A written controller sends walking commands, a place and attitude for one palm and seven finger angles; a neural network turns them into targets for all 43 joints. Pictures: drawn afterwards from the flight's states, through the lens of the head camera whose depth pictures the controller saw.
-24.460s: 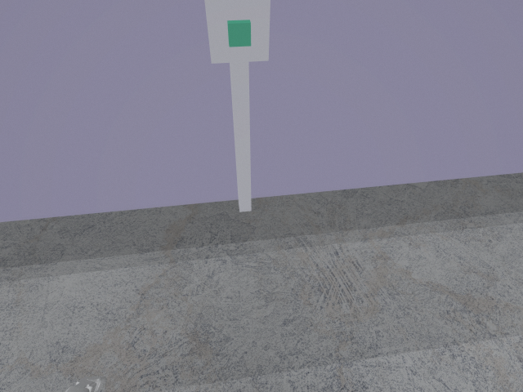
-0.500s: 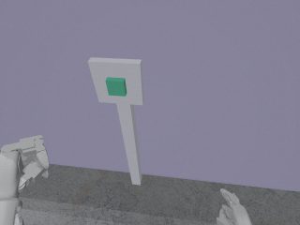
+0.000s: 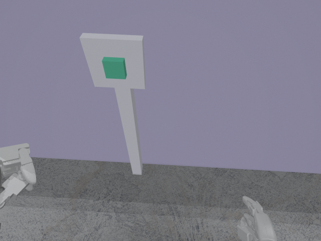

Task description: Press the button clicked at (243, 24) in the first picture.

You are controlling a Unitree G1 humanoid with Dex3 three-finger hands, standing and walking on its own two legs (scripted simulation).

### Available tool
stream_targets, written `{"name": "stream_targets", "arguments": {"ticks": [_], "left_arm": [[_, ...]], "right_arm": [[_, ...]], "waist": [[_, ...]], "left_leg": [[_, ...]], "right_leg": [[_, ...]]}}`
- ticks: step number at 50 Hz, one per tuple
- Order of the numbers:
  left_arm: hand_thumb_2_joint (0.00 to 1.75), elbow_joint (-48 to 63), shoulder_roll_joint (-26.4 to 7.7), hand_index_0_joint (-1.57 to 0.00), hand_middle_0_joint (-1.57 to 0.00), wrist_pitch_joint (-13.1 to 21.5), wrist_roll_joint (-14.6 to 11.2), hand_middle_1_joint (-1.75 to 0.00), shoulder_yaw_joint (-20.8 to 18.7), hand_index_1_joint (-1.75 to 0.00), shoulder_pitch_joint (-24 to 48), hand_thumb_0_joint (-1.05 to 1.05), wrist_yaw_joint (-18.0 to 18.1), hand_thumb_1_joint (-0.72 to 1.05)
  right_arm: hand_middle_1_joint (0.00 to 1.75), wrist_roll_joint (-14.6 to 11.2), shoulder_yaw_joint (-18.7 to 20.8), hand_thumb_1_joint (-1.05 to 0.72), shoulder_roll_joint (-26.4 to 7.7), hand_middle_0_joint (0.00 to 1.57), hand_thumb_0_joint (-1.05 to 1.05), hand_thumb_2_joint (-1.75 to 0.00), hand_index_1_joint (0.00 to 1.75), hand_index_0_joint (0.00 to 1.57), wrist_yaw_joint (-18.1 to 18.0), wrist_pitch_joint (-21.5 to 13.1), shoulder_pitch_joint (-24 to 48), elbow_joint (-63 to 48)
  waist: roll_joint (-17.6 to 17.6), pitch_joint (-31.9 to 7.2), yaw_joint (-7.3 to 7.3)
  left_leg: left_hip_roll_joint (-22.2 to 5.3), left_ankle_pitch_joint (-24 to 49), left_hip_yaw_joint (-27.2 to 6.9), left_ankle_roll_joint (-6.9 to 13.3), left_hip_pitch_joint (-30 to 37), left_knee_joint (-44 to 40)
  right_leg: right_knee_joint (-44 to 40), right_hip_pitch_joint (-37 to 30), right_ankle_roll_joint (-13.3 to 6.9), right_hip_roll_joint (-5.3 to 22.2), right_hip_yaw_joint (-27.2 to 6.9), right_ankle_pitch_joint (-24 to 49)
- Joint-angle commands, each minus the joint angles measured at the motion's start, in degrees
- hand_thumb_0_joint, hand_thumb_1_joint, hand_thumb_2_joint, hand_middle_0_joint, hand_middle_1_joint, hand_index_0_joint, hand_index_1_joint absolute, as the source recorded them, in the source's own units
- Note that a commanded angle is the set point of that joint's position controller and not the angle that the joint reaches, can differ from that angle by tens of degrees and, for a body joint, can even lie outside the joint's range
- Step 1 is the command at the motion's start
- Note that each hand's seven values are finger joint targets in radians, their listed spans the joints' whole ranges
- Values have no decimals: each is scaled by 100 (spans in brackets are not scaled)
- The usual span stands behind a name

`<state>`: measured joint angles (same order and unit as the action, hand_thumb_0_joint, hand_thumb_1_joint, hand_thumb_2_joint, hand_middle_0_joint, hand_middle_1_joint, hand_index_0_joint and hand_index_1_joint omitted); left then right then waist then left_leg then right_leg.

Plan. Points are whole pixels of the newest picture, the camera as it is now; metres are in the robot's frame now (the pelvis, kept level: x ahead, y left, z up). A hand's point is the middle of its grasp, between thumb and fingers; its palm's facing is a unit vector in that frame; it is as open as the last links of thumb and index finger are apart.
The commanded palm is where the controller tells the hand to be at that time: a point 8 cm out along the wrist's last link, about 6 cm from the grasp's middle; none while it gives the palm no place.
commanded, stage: step back with the hand held close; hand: left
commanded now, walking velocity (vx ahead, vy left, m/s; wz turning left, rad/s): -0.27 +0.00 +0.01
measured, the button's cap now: (115, 67) +0.58 +0.19 +0.11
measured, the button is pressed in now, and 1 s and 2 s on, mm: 0 0 0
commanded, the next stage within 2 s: stop stepping back and stand still in 0.84 s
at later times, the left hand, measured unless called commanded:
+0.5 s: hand (0, 205) +0.14 +0.25 +0.17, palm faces +0.41 -0.77 -0.49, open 3.1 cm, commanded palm +0.07 +0.29 +0.18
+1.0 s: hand out of the picture +0.03 +0.26 +0.18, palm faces +0.35 -0.85 -0.40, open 3.1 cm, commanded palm -0.03 +0.29 +0.18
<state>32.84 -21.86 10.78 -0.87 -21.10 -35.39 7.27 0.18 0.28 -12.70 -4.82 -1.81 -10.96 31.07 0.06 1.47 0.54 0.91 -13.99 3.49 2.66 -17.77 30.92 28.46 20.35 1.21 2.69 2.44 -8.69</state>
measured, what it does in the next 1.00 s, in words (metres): walks backwards: right foot, then left foot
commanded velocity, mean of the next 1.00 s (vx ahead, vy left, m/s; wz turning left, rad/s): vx -0.32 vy -0.01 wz -0.02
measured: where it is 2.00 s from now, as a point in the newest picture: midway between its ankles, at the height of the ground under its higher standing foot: outside the picture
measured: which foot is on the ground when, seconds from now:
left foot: down 0.00-0.66, up 0.68-0.76, down 0.78-1.00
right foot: down 0.00-0.34, up 0.36-0.44, down 0.46-0.80, up 0.82-1.00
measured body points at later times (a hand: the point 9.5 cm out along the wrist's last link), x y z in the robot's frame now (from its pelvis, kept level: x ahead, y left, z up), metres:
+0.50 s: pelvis -0.05 +0.00 -0.01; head -0.02 +0.03 +0.44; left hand +0.11 +0.29 +0.20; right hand +0.12 -0.23 -0.08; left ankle +0.03 +0.09 -0.73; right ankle -0.06 -0.13 -0.73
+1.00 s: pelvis -0.16 +0.02 +0.01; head -0.15 +0.06 +0.46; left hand +0.00 +0.30 +0.20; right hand +0.02 -0.20 -0.05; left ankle -0.05 +0.09 -0.73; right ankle -0.22 -0.13 -0.68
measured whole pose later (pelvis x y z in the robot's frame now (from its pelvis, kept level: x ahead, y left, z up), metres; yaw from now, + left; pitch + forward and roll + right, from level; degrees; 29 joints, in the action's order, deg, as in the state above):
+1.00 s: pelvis -0.16 +0.02 +0.01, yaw -1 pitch +2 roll -4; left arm 36.3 -22.9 13.9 -1.6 -20.8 -35.8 7.9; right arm 1.8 -0.9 -9.1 -3.0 -8.0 -11.3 35.1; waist -0.8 -1.6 1.0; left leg -1.6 -1.5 -0.6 3.1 -22.8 21.6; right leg 49.1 20.1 0.5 -4.0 -1.0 -28.3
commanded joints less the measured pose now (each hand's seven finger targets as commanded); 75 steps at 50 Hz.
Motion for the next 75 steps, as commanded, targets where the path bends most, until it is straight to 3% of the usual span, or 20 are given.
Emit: {"name": "stream_targets", "arguments": {"ticks": [1, 12, 17, 22, 27, 36, 39, 41, 44, 52, 54, 56, 58, 63, 65, 67, 69, 71, 73, 75], "left_arm": [[90, 1269, -818, -130, -130, 475, 25, -150, -707, -150, 76, 0, 200, 90], [90, 1282, -825, -130, -130, 673, 16, -150, -655, -150, 310, 0, 319, 90], [90, 1461, -862, -130, -130, 796, 148, -150, -795, -150, 317, 0, 343, 90], [90, 1270, -873, -130, -130, 926, 107, -150, -885, -150, -19, 0, 197, 90], [90, 1529, -963, -130, -130, 963, -77, -150, -667, -150, 151, 0, 116, 90], [90, 1129, -1115, -130, -130, 670, -146, -150, -888, -150, 111, 0, 235, 90], [90, 1291, -1069, -130, -130, 775, -64, -150, -762, -150, 216, 0, 200, 90], [90, 1414, -1118, -130, -130, 894, -23, -150, -793, -150, 172, 0, 102, 90], [90, 1566, -860, -130, -130, 828, -123, -150, -537, -150, 49, 0, 137, 90], [90, 1656, -1068, -130, -130, 358, -173, -150, -588, -150, -87, 0, 235, 90], [90, 1554, -1193, -130, -130, 310, -186, -150, -659, -150, -230, 0, 181, 90], [90, 1834, -1518, -130, -130, 314, -336, -150, -1048, -150, 167, 0, 263, 90], [90, 1235, -1109, -130, -130, 189, -305, -150, -763, -150, 459, 0, 236, 90], [90, 767, -836, -130, -130, 256, -48, -150, -391, -150, 827, 0, 279, 90], [90, 1015, -813, -130, -130, 415, -74, -150, -406, -150, 649, 0, 285, 90], [90, 1623, -1116, -130, -130, 511, 7, -150, -598, -150, 891, 0, 270, 90], [90, 1417, -945, -130, -130, 451, -11, -150, -539, -150, 250, 0, 257, 90], [90, 1310, -859, -130, -130, 387, 3, -150, -485, -150, -59, 0, 256, 90], [90, 988, -937, -130, -130, 348, 63, -150, -555, -150, -188, 0, 234, 90], [90, 1176, -1267, -130, -130, 420, -91, -150, -904, -150, 397, 0, 222, 90]], "right_arm": [[30, -11, 270, -90, -757, 20, 0, -90, 30, 20, -46, -405, 456, -980], [30, 42, 246, -90, -727, 20, 0, -90, 30, 20, -65, -532, 312, -804], [30, 59, 224, -90, -801, 20, 0, -90, 30, 20, -124, -648, 523, -862], [30, 142, 298, -90, -718, 20, 0, -90, 30, 20, -35, -808, 473, -759], [30, 112, 259, -90, -609, 20, 0, -90, 30, 20, 62, -729, 399, -436], [30, 62, 238, -90, -396, 20, 0, -90, 30, 20, -9, -305, 621, -558], [30, 61, 254, -90, -704, 20, 0, -90, 30, 20, -101, -379, 637, -644], [30, 160, 311, -90, -715, 20, 0, -90, 30, 20, -53, -621, 542, -760], [30, 155, 338, -90, -634, 20, 0, -90, 30, 20, 47, -822, 310, -500], [30, 133, 177, -90, -611, 20, 0, -90, 30, 20, 71, -851, 464, -534], [30, 119, 139, -90, -532, 20, 0, -90, 30, 20, 70, -698, 339, -478], [30, 227, 89, -90, -489, 20, 0, -90, 30, 20, 42, -567, 516, -377], [30, 21, 190, -90, -520, 20, 0, -90, 30, 20, -36, -623, 338, -257], [30, 26, 101, -90, -700, 20, 0, -90, 30, 20, -193, -758, 449, -271], [30, -32, 94, -90, -708, 20, 0, -90, 30, 20, -172, -873, 301, -405], [30, 118, 72, -90, -562, 20, 0, -90, 30, 20, -129, -938, 298, -328], [30, 92, 78, -90, -562, 20, 0, -90, 30, 20, -19, -1005, 310, -338], [30, 74, 86, -90, -636, 20, 0, -90, 30, 20, 26, -971, 370, -391], [30, 93, 152, -90, -631, 20, 0, -90, 30, 20, 6, -801, 379, -469], [30, 118, 256, -90, -627, 20, 0, -90, 30, 20, 14, -647, 335, -426]], "waist": [[336, -616, -25], [-130, -537, -111], [1300, -494, -50], [889, -466, -9], [269, -1870, -84], [-927, -454, -101], [941, -544, -114], [1923, -1207, -70], [573, -1238, -8], [1540, -932, -18], [457, -908, -69], [-671, -979, -19], [-1491, -575, -129], [585, 235, -181], [1535, -230, -177], [1499, -269, -227], [805, -386, -79], [1176, -350, -25], [508, -135, 3], [-1247, -209, -48]], "left_leg": [[-695, -1142, -970, 222, -1625, -1110], [-374, -1517, -813, 35, -837, -91], [-1452, -2582, -2040, 466, -2736, -2104], [-1437, -436, -1725, 509, -2032, -1363], [-756, 2975, -751, -85, 750, -151], [-141, -616, -770, -266, 92, 1354], [-928, 1387, -1453, 47, -165, -1312], [-1921, 469, -2479, 472, -1068, -2181], [-1860, 1798, -2061, 666, 375, -1512], [-818, -1752, -1073, -404, 87, -2569], [-108, -832, -133, -631, 568, -720], [-112, -90, -368, -456, 703, 1849], [-194, -375, -736, -420, 82, 2518], [-545, -927, -685, 2, 310, -799], [-1476, -1516, -2434, 418, 442, -1736], [-1778, -2048, -3306, 538, 270, -2357], [-1567, -1498, -2358, 604, -105, -2119], [-1172, -1965, -1434, 266, -889, -2019], [-511, -2156, -735, -39, -1918, -567], [-70, -1077, -234, -262, -1931, 2848]], "right_leg": [[229, -1534, -128, 69, -604, 100], [-720, -9, -362, 498, -1038, -1577], [1539, -1731, 2, -460, -258, -581], [1169, -1428, -76, -517, -508, -593], [153, -669, -183, 41, -982, 2404], [-1244, 1045, -902, 1151, -1577, 218], [263, 52, -144, -282, -613, 295], [2411, -920, -52, -752, -479, -1607], [2822, 448, -70, -622, -733, -2061], [-354, -1196, -259, -886, 443, -2073], [-1574, -687, -666, -77, -142, -1685], [-2048, 830, -1268, 1536, -1420, -1837], [-1886, 960, -1211, 1441, -1368, -2762], [-233, 561, -542, 448, -419, -2264], [1164, 459, -176, -328, 120, -1784], [2368, 653, -194, -310, -182, -2219], [1740, -61, -209, -204, -109, -2037], [560, -1230, -241, -362, 381, -1807], [-529, -1843, -544, -20, -318, -2070], [-2043, -599, -1407, 1930, -3006, -3020]]}}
